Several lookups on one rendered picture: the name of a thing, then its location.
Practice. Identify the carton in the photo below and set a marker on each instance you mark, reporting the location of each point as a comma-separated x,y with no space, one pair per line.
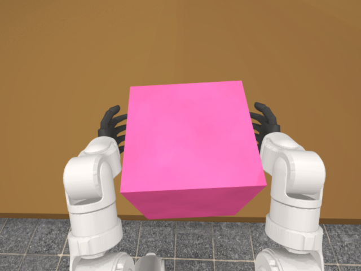
190,151

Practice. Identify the robot right forearm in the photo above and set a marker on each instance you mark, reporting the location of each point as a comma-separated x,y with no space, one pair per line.
298,178

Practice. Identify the right robot hand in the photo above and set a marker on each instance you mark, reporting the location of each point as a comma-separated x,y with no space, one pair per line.
268,123

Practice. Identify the left robot hand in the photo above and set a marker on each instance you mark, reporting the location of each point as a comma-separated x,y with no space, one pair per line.
108,123

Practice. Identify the left robot upper arm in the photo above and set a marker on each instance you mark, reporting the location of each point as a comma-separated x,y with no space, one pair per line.
110,261

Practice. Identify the robot left forearm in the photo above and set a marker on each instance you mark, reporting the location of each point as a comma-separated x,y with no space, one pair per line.
90,195

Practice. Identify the right robot upper arm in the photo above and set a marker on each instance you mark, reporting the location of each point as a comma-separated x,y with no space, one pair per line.
280,259

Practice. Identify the robot left thigh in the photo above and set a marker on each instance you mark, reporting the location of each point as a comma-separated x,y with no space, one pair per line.
150,263

